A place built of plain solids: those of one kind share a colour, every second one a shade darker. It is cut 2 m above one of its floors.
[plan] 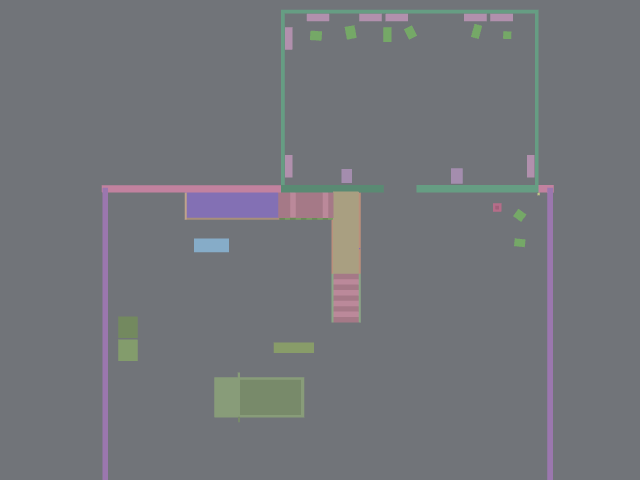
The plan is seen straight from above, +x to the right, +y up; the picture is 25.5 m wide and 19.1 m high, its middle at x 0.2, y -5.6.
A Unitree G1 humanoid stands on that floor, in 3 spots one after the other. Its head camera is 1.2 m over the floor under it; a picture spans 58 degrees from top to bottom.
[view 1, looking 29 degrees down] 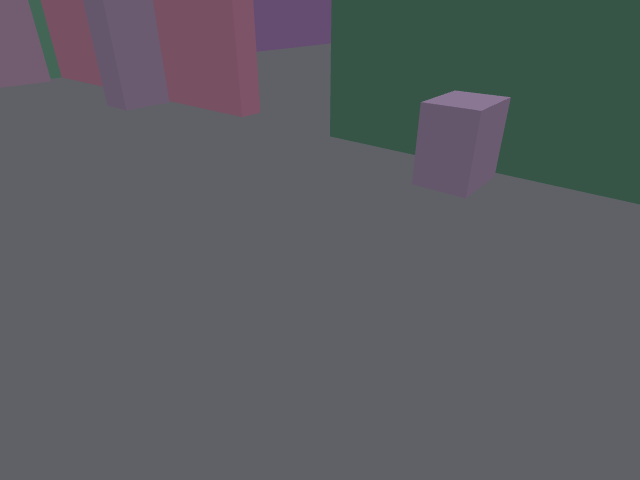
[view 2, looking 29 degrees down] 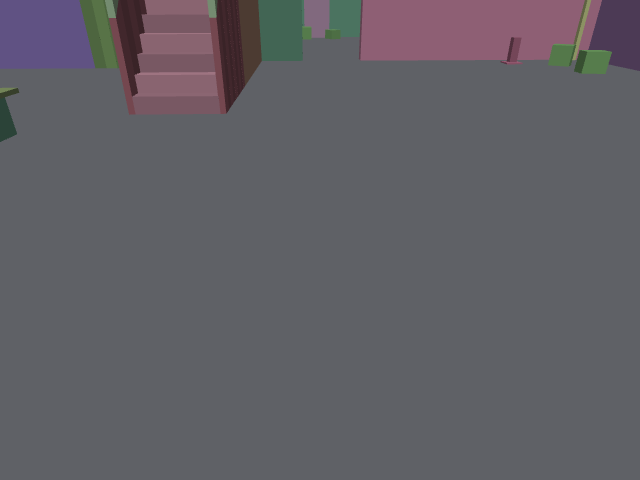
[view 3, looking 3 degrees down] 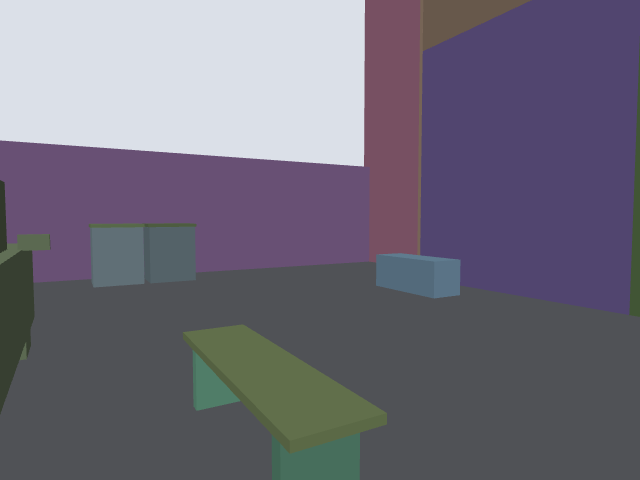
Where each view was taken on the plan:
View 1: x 0.10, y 0.00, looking -51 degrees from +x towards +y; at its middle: ground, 2.48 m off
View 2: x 2.76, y -14.21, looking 88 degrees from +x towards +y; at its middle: ground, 2.48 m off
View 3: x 1.24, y -10.72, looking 150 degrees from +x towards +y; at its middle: boundary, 10.95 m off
